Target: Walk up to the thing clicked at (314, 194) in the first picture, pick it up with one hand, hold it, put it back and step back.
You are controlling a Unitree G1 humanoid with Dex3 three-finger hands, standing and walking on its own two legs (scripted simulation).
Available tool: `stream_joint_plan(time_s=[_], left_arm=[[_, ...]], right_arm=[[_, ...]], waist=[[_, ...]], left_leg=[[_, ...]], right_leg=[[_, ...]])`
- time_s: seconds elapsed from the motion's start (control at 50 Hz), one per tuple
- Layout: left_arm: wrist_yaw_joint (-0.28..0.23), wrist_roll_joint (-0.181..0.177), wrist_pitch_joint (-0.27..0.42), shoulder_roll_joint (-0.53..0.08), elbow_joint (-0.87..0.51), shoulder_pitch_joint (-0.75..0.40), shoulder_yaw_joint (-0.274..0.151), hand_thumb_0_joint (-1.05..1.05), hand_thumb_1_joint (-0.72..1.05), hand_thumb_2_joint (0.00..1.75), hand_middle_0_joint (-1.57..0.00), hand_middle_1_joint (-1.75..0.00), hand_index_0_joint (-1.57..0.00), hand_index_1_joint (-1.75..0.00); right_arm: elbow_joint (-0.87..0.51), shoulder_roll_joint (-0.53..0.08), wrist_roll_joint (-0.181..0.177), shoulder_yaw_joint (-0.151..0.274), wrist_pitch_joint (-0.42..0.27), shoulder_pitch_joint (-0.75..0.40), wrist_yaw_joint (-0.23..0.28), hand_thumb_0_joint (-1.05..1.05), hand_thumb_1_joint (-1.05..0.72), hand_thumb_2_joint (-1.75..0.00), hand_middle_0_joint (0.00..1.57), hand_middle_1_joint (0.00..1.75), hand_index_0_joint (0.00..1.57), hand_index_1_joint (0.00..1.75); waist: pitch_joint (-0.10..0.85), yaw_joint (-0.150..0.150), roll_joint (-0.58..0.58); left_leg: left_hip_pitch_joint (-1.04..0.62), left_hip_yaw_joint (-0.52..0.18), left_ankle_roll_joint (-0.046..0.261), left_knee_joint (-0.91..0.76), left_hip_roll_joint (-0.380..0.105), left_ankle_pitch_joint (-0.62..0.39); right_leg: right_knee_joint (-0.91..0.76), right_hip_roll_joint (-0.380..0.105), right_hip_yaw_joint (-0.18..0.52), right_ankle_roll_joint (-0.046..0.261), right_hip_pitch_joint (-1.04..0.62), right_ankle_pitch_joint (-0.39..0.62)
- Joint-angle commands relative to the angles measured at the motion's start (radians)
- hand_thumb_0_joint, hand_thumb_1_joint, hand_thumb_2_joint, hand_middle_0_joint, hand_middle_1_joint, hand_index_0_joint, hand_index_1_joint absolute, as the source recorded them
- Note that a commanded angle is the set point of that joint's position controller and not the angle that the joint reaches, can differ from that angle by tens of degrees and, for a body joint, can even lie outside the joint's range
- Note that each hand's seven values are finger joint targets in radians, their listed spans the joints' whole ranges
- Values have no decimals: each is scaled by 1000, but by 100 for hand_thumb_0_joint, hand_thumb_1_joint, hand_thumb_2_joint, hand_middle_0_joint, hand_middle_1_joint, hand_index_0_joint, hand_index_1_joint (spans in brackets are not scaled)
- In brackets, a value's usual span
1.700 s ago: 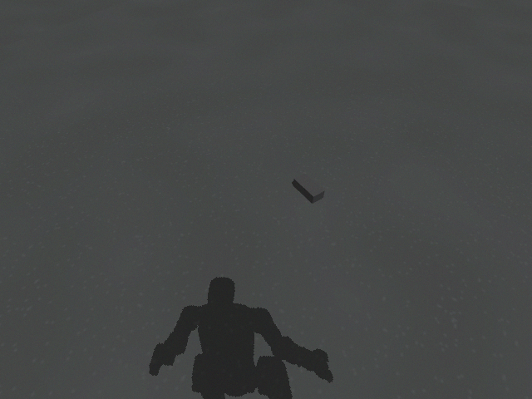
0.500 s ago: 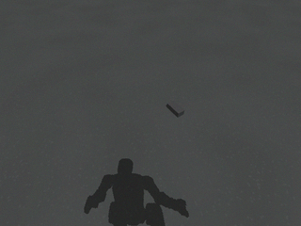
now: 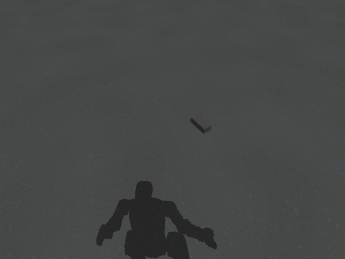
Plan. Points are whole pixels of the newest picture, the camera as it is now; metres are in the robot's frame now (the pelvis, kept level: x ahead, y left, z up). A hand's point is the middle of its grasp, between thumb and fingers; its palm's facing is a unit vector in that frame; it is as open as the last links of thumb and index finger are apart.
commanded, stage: stand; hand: left
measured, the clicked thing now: (200, 123) +1.28 -0.21 -0.76
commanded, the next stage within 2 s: walk up in 0.72 s
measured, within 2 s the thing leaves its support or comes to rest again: neither
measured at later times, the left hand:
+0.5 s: hand out of the picture +0.08 +0.25 -0.16, palm faces -0.02 -0.94 -0.35, open 7.4 cm
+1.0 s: hand (84, 256) +0.17 +0.24 -0.14, palm faces -0.25 -0.88 -0.41, open 7.4 cm
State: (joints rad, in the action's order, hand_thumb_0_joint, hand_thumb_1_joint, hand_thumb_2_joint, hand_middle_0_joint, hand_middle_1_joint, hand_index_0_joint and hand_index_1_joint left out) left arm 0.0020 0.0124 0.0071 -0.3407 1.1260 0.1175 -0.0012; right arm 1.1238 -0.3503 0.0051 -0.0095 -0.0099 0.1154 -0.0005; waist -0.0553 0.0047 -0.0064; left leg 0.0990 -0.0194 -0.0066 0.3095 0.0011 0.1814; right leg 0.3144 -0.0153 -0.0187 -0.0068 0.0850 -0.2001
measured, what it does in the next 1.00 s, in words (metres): lifts its right foot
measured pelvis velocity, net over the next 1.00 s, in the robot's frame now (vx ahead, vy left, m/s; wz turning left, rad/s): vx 0.05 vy -0.03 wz -0.24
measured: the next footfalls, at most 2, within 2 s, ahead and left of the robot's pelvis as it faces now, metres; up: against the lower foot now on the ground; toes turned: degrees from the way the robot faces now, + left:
right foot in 1.02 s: +0.13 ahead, -0.19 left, +0.00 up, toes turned -20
left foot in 1.50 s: +0.49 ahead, +0.04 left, +0.00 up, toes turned -26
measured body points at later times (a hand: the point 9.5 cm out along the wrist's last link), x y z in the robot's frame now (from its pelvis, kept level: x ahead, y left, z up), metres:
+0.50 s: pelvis +0.00 +0.00 +0.00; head +0.02 +0.00 +0.45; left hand +0.08 +0.30 -0.13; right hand +0.08 -0.30 -0.14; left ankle -0.01 +0.12 -0.75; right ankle -0.02 -0.12 -0.75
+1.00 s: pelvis +0.05 -0.03 -0.02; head +0.06 -0.06 +0.43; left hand +0.19 +0.28 -0.11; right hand +0.05 -0.36 -0.14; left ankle -0.01 +0.12 -0.75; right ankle +0.08 -0.17 -0.74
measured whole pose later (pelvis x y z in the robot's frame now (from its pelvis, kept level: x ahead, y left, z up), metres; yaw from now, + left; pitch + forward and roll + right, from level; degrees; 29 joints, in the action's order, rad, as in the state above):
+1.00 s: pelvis +0.05 -0.03 -0.02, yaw -14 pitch -2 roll +2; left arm 0.09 0.02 0.00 -0.41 0.97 0.24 -0.09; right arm 0.88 -0.43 0.04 0.10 -0.03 0.22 -0.06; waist -0.08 -0.02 -0.04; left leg 0.03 0.20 -0.03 0.47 -0.08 0.39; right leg 0.70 -0.09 -0.04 0.01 0.40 -0.35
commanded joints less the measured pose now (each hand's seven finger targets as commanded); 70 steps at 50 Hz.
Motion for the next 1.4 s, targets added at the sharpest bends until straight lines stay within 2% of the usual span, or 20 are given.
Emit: stream_joint_plan(time_s=[0.0,0.68,0.7,0.72,0.76,0.78,0.8,0.82,0.88,0.94,0.98,1.0,1.02,1.04,1.06,1.08,1.12,1.18,1.28,1.38], left_arm=[[-11,-5,24,-212,-52,-26,-36,0,90,90,-20,-30,-20,-30],[-14,-4,26,-221,-57,-37,-38,0,90,90,-20,-30,-20,-30],[15,14,23,-323,-146,62,-123,0,90,90,-20,-30,-20,-30],[29,20,22,-315,-158,37,-126,0,90,90,-20,-30,-20,-30],[49,24,23,-256,-245,-160,-125,0,90,90,-20,-30,-20,-30],[50,16,26,-205,-276,-206,-113,0,90,90,-20,-30,-20,-30],[45,25,29,-223,-273,-151,-115,0,90,90,-20,-30,-20,-30],[48,27,29,-255,-259,-97,-120,0,90,90,-20,-30,-20,-30],[84,-3,24,-233,-262,7,-115,0,90,90,-20,-30,-20,-30],[89,2,29,-226,-260,61,-126,0,90,90,-20,-30,-20,-30],[71,11,34,-250,-228,202,-142,0,90,90,-20,-30,-20,-30],[50,7,45,-307,-194,375,-169,0,90,90,-20,-30,-20,-30],[24,10,52,-422,-197,470,-202,0,90,90,-20,-30,-20,-30],[21,-4,48,-477,-240,418,-200,0,90,90,-20,-30,-20,-30],[13,-20,43,-455,-269,310,-188,0,90,90,-20,-30,-20,-30],[4,-27,43,-418,-294,229,-177,0,90,90,-20,-30,-20,-30],[-8,-21,59,-364,-310,178,-157,0,90,90,-20,-30,-20,-30],[-7,-22,89,-336,-324,178,-145,0,90,90,-20,-30,-20,-30],[-13,-12,112,-375,-351,213,-158,0,90,90,-20,-30,-20,-30],[-30,-2,121,-404,-360,238,-164,0,90,90,-20,-30,-20,-30]], right_arm=[[-55,-210,0,37,-28,-35,14,0,-90,-90,20,30,20,30],[-56,-212,2,40,-25,-29,14,0,-90,-90,20,30,20,30],[-182,-334,37,134,-48,-45,-15,0,-90,-90,20,30,20,30],[-183,-304,39,137,-47,-5,-26,0,-90,-90,20,30,20,30],[-193,-303,29,158,-39,100,-38,0,-90,-90,20,30,20,30],[-199,-330,27,172,-42,163,-36,0,-90,-90,20,30,20,30],[-247,-346,31,180,-51,109,-33,0,-90,-90,20,30,20,30],[-275,-309,30,169,-53,102,-32,0,-90,-90,20,30,20,30],[-328,-324,36,176,-61,8,-45,0,-90,-90,20,30,20,30],[-360,-303,38,166,-48,-5,-56,0,-90,-90,20,30,20,30],[-384,-295,30,161,-39,-62,-55,0,-90,-90,20,30,20,30],[-398,-264,25,146,-34,-53,-55,0,-90,-90,20,30,20,30],[-429,-178,14,114,-34,-35,-67,0,-90,-90,20,30,20,30],[-460,-243,13,125,-26,-57,-69,0,-90,-90,20,30,20,30],[-439,-292,16,134,-22,-79,-69,0,-90,-90,20,30,20,30],[-417,-284,8,133,-22,-47,-75,0,-90,-90,20,30,20,30],[-386,-277,10,133,-16,32,-75,0,-90,-90,20,30,20,30],[-366,-275,27,150,1,130,-87,0,-90,-90,20,30,20,30],[-442,-282,43,165,5,60,-107,0,-90,-90,20,30,20,30],[-487,-263,50,168,-13,6,-114,0,-90,-90,20,30,20,30]], waist=[[78,3,6],[87,-2,6],[113,-9,-12],[56,-27,0],[-55,-125,-34],[-43,-177,-227],[-23,-142,-173],[3,-107,-45],[-8,-29,-123],[8,-18,-124],[54,76,-43],[137,161,113],[108,196,409],[121,152,306],[44,107,107],[10,70,65],[-55,15,53],[-83,-20,85],[-67,-10,102],[-29,-11,135]], left_leg=[[-18,-89,25,-34,-128,-216],[-20,-86,28,-34,-134,-204],[-141,9,72,156,-80,273],[-145,-28,94,164,-93,437],[-220,-146,145,9,-188,573],[-285,-310,206,-152,-367,533],[-224,-359,256,-172,-487,411],[-161,-306,251,-161,-467,380],[-85,-108,220,-130,-396,300],[-12,125,154,41,-257,110],[149,215,125,300,-213,-52],[297,243,94,611,-146,-56],[557,201,32,876,0,361],[636,-5,4,979,13,433],[630,-94,-2,987,-77,359],[650,-97,9,948,-111,278],[585,-85,11,845,-137,177],[490,-64,-13,745,-131,61],[501,-59,-34,581,-149,-6],[399,-44,2,422,-148,-29]], right_leg=[[-42,-121,89,29,-8,188],[-48,-125,92,31,-24,191],[46,-92,238,91,157,-131],[24,-118,293,101,328,-336],[145,-48,208,55,635,-382],[438,14,63,45,744,-304],[578,-53,44,37,722,-294],[609,-92,57,38,645,-258],[468,-142,47,20,466,-229],[360,-56,-70,15,278,-113],[284,12,-143,30,26,-45],[224,24,-65,67,-212,-84],[11,-194,397,143,-286,-296],[-149,-372,884,279,-192,-429],[-148,-387,862,306,-97,-562],[-130,-329,710,273,-104,-533],[-111,-249,521,208,36,-430],[-119,-177,376,176,178,-313],[-84,-163,331,192,195,-318],[57,-176,310,180,170,-53]])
